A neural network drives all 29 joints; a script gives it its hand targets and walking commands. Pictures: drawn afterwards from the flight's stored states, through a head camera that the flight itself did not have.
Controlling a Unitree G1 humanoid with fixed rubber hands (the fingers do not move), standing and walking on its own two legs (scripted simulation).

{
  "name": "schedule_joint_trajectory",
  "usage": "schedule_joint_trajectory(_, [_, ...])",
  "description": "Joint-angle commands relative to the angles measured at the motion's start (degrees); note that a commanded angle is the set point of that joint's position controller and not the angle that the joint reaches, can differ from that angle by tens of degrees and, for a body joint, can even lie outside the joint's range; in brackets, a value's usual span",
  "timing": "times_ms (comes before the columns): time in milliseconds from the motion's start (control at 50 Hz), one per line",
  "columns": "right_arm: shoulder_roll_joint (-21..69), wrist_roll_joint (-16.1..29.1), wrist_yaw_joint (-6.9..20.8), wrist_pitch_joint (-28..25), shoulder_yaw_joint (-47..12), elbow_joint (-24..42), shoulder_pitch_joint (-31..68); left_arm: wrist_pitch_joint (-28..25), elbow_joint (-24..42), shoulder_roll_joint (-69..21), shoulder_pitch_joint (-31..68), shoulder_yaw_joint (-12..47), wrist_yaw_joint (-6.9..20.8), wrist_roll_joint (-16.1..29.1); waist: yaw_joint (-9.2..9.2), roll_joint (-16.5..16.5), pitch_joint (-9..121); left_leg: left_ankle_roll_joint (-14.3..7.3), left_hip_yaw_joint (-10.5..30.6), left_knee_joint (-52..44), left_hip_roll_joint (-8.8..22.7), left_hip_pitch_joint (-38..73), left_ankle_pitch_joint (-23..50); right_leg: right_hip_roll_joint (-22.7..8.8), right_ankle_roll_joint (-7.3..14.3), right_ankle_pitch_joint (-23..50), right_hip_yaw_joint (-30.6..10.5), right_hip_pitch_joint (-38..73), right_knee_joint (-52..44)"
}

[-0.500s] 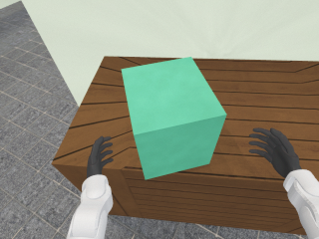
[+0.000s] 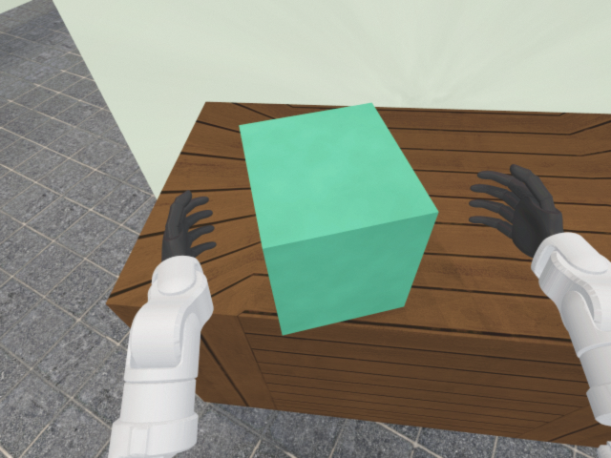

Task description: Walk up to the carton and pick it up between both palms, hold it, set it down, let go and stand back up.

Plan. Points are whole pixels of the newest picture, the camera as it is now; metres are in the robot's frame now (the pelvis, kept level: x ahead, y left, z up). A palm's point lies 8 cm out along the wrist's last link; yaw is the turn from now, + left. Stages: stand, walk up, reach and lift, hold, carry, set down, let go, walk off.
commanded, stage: reach and lift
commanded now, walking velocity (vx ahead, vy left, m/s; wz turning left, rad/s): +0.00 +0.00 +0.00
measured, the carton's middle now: (326, 221) +0.44 +0.02 +0.02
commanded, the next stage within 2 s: none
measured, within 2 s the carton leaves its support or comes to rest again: neither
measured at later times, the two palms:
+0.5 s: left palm (174, 206) +0.35 +0.20 +0.15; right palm (513, 164) +0.43 -0.21 +0.16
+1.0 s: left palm (174, 189) +0.38 +0.21 +0.15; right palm (490, 149) +0.46 -0.19 +0.15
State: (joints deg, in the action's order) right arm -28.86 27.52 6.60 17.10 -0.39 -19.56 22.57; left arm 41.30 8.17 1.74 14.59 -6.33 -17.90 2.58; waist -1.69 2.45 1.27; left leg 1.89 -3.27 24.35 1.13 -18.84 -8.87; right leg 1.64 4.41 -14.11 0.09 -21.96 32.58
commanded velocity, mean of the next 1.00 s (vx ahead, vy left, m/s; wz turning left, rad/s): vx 0.00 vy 0.00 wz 0.00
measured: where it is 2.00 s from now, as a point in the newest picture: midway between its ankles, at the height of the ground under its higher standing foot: outside the picture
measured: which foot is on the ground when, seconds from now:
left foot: down 0.00-1.00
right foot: down 0.00-1.00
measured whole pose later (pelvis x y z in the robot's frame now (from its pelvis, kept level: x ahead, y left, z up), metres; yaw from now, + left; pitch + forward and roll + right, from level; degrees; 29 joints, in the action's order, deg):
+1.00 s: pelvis +0.01 +0.00 +0.00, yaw +0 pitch +5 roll +3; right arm -29.5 26.2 6.3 18.3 -2.4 -47.4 49.1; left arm 39.2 -14.8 2.4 39.2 -9.9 -18.2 4.1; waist -7.2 1.5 0.9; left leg 2.0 -3.3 24.2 1.2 -19.3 -9.5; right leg 1.7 4.2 -14.3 0.1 -22.0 31.5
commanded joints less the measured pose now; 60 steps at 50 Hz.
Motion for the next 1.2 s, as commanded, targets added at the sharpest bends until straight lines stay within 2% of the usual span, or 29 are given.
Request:
schedule_joint_trajectory(0, [-15.2, 0.6, -1.0, -2.3, 1.1, 11.6, 35.8, -1.2, 10.5, 7.4, 30.5, -2.0, -0.6, 6.4, -6.88, 3.1, 26.1, -2.0, 0.2, -4.3, 0.5, 6.2, 7.5, -0.4, -1.6, 14.1, -7.9, 18.9, -13.3])
schedule_joint_trajectory(60, [-15.2, 0.4, -1.0, -1.6, 1.2, 9.3, 39.2, 0.0, 8.1, 8.1, 33.4, -2.2, -0.7, 6.2, -6.55, 3.0, 26.2, -1.9, 0.1, -4.1, 0.4, 4.8, 6.5, -0.8, -1.8, 13.9, -8.2, 18.6, -13.0])
schedule_joint_trajectory(80, [-14.7, 0.6, -0.9, -1.5, 0.3, 8.8, 40.2, 0.0, 7.4, 8.3, 34.6, -2.4, -0.6, 6.6, -7.23, 2.5, 26.5, -1.9, 0.1, -4.1, 0.3, 4.3, 6.8, -0.9, -1.9, 13.8, -8.3, 19.3, -13.1])
schedule_joint_trajectory(100, [-15.4, 0.1, -1.1, -1.2, 0.6, 7.7, 41.4, 0.5, 6.4, 9.0, 35.6, -3.0, -0.6, 6.6, -7.18, 4.0, 26.7, -1.8, -0.1, -4.0, 0.2, 3.3, 6.6, -0.7, -2.0, 14.0, -8.0, 19.3, -13.0])
schedule_joint_trajectory(180, [-15.4, 0.4, -1.2, -0.5, -1.4, 6.4, 45.2, 1.3, 2.7, 9.9, 37.0, -4.1, -0.2, 6.0, -8.06, 5.3, 27.2, -1.8, -0.2, -3.9, -0.2, 1.5, 6.2, -1.1, -2.7, 15.6, -8.7, 21.2, -12.8])
schedule_joint_trajectory(240, [-15.4, -0.4, -1.7, -0.4, -0.4, 6.7, 46.0, 1.7, 4.7, 10.7, 38.7, -4.2, -0.2, 6.1, -7.17, 4.8, 30.6, -1.6, 0.0, -3.5, -0.4, 1.6, 7.2, -1.0, -2.9, 18.2, -8.2, 21.8, -12.0])
schedule_joint_trajectory(300, [-15.6, 0.3, -1.6, 0.0, -0.5, 4.6, 50.0, 1.9, 3.3, 11.3, 43.0, -4.1, -0.3, 6.6, -7.6, 3.5, 32.0, -1.3, -0.1, -2.9, -0.4, 1.0, 7.6, -1.2, -3.1, 19.4, -8.1, 21.2, -11.6])
schedule_joint_trajectory(360, [-15.5, 0.2, -1.5, 0.2, -0.7, 3.4, 52.8, 1.6, 1.8, 12.1, 46.2, -4.5, -0.7, 7.1, -8.25, 4.1, 33.0, -1.3, -0.2, -3.0, -0.4, 0.2, 6.6, -1.1, -3.1, 17.6, -7.6, 21.3, -11.7])
schedule_joint_trajectory(420, [-17.0, -0.4, -0.9, 0.8, 0.2, -0.9, 55.9, 1.7, -0.8, 11.5, 49.7, -3.4, -1.3, 7.4, -8.0, 2.1, 33.7, -0.7, 0.2, -2.7, 0.1, 1.9, 6.6, -0.5, -2.3, 15.2, -6.7, 18.4, -12.0])
schedule_joint_trajectory(480, [-16.8, 0.3, -1.0, 0.5, -0.5, -1.8, 58.3, 1.4, -2.1, 12.6, 52.5, -3.8, -1.6, 7.8, -8.88, 3.2, 35.2, -0.6, 0.0, -1.8, -0.3, 0.2, 8.1, -0.7, -2.7, 18.8, -6.9, 19.8, -11.5])
schedule_joint_trajectory(520, [-17.0, -0.9, -1.1, 0.9, 0.5, -4.8, 60.7, 1.2, -6.0, 13.0, 55.2, -3.2, -1.8, 8.0, -8.05, 2.9, 35.2, -0.7, 0.0, -1.8, -0.2, -1.6, 5.7, -0.7, -2.7, 17.1, -6.6, 19.5, -11.2])
schedule_joint_trajectory(540, [-17.1, -0.5, -0.9, 1.1, 0.0, -5.3, 61.6, 1.2, -6.5, 13.1, 55.5, -3.6, -2.0, 7.9, -8.85, 2.6, 35.6, -0.6, 0.0, -1.9, -0.2, -1.5, 5.8, -0.9, -2.8, 17.4, -6.5, 19.5, -11.4])
schedule_joint_trajectory(560, [-17.5, -0.7, -0.8, 1.1, 0.2, -5.7, 62.8, 1.0, -7.1, 13.3, 57.1, -3.1, -2.2, 7.9, -8.28, 3.0, 35.0, -0.6, 0.1, -1.8, -0.1, -1.1, 5.8, -0.6, -3.0, 17.0, -6.2, 19.3, -11.3])
schedule_joint_trajectory(620, [-16.8, 0.0, -0.7, 1.3, -1.3, -8.0, 64.1, 0.6, -10.2, 13.9, 58.2, -4.0, -2.4, 7.7, -10.11, 2.7, 35.5, -0.5, -0.3, -1.7, 0.0, -2.0, 6.1, -1.1, -3.2, 18.7, -6.6, 20.4, -11.2])
schedule_joint_trajectory(660, [-16.3, 0.5, -0.4, 1.1, -2.0, -9.6, 64.5, 0.1, -11.1, 13.2, 58.6, -3.4, -2.3, 7.4, -10.12, 2.6, 35.4, -0.2, -0.2, -1.5, -0.2, -1.3, 8.5, -0.5, -3.3, 21.0, -5.9, 20.1, -10.6])
schedule_joint_trajectory(680, [-15.7, 0.6, -0.6, 1.2, -2.6, -9.5, 64.5, -0.1, -11.5, 14.0, 57.7, -4.6, -2.2, 7.2, -10.94, 3.9, 35.2, -0.3, -0.3, -1.3, -0.1, -1.9, 9.0, -0.7, -3.5, 22.3, -6.3, 21.0, -10.3])
schedule_joint_trajectory(720, [-16.3, 0.3, -0.3, 0.9, -2.9, -12.9, 63.5, -0.4, -13.4, 13.0, 57.3, -3.8, -2.0, 6.1, -10.91, 2.0, 34.3, 0.1, -0.1, -1.6, -0.1, -1.3, 9.5, -0.4, -3.2, 23.2, -5.8, 21.4, -10.4])
schedule_joint_trajectory(760, [-15.8, 0.9, 0.1, 0.7, -4.0, -13.2, 64.5, -0.9, -14.8, 12.6, 56.6, -3.8, -1.9, 6.2, -11.36, 2.9, 33.3, -0.1, -0.2, -1.8, 0.0, -1.8, 8.9, -0.3, -3.1, 22.2, -5.9, 20.8, -10.4])
schedule_joint_trajectory(800, [-14.8, 0.6, 0.2, -0.2, -4.6, -13.7, 62.8, -2.1, -15.3, 11.5, 55.4, -3.7, -1.2, 6.0, -11.66, 3.4, 33.6, -0.2, -0.1, -1.6, -0.3, -1.9, 10.3, -0.4, -3.6, 24.7, -5.7, 21.9, -10.1])
schedule_joint_trajectory(860, [-14.2, -0.7, -0.1, -1.5, -3.1, -13.5, 62.3, -4.2, -14.6, 11.2, 55.0, -2.9, -0.6, 6.0, -10.72, 4.0, 35.1, -0.1, 0.3, -1.2, -0.2, -2.5, 10.1, -0.3, -3.3, 26.0, -5.5, 22.2, -9.7])
schedule_joint_trajectory(880, [-13.5, -0.9, 0.0, -2.0, -3.5, -13.5, 62.3, -5.1, -14.9, 10.5, 55.6, -3.1, -0.4, 5.8, -10.96, 3.2, 34.3, 0.0, 0.1, -1.4, -0.4, -2.9, 9.9, -0.2, -3.5, 25.6, -5.0, 22.2, -9.9])
schedule_joint_trajectory(940, [-12.1, -2.0, 0.1, -3.0, -3.7, -15.6, 60.4, -7.2, -19.4, 10.0, 53.2, -2.9, 0.5, 5.2, -11.35, 4.6, 33.7, -0.5, 0.1, -1.3, -0.4, -4.7, 8.6, -0.6, -3.8, 26.1, -5.6, 21.6, -9.7])
schedule_joint_trajectory(980, [-12.0, -2.4, -0.1, -4.3, -3.0, -16.0, 60.0, -8.5, -18.2, 9.5, 52.7, -2.5, 0.7, 4.8, -11.03, 3.1, 36.0, 0.2, 0.3, -0.9, -0.3, -4.1, 10.3, -0.1, -3.4, 27.2, -5.0, 22.1, -9.4])
schedule_joint_trajectory(1020, [-11.5, -3.3, -0.2, -5.4, -2.7, -16.4, 59.9, -10.3, -19.8, 9.2, 52.0, -2.2, 1.2, 4.7, -10.84, 4.5, 35.9, 0.0, 0.4, -0.5, -0.4, -4.9, 10.4, 0.2, -3.6, 27.4, -4.7, 21.3, -9.1])
schedule_joint_trajectory(1040, [-10.2, -3.6, -0.2, -6.2, -2.7, -16.6, 58.9, -11.3, -19.9, 7.7, 51.3, -1.5, 1.3, 4.6, -10.58, 3.8, 36.4, 0.1, 0.6, -0.2, -0.3, -4.0, 11.2, 0.2, -3.3, 27.9, -4.6, 21.1, -9.1])
schedule_joint_trajectory(1080, [-9.3, -4.6, -0.2, -7.6, -2.4, -18.1, 56.8, -13.2, -21.9, 7.9, 49.4, -2.8, 1.3, 2.6, -11.51, 3.3, 37.0, 0.2, 0.5, 0.5, -0.1, -3.5, 12.0, 0.3, -3.2, 27.4, -4.5, 19.8, -9.2])
schedule_joint_trajectory(1120, [-9.4, -5.5, -0.4, -9.2, -1.7, -18.7, 56.3, -15.0, -21.3, 6.4, 48.9, -1.3, 1.5, 2.9, -10.25, 2.8, 38.0, 0.7, 1.0, 0.7, -0.1, -2.6, 13.6, 0.7, -3.1, 29.4, -3.9, 20.2, -8.6])
schedule_joint_trajectory(1140, [-9.1, -5.5, -0.5, -10.2, -2.1, -18.5, 55.7, -16.3, -22.5, 6.8, 47.9, -2.0, 1.8, 2.8, -10.92, 4.2, 38.7, 0.6, 1.0, 1.0, -0.1, -2.9, 14.6, 0.9, -3.2, 31.0, -4.0, 20.8, -8.4])
schedule_joint_trajectory(1180, [-7.4, -6.5, -0.6, -11.5, -2.4, -23.3, 53.8, -18.9, -28.9, 6.2, 46.8, -2.2, 2.4, 1.9, -10.58, 4.4, 36.1, 0.4, 0.9, 0.7, -0.3, -4.6, 12.8, 0.5, -3.4, 30.0, -4.1, 19.2, -8.5])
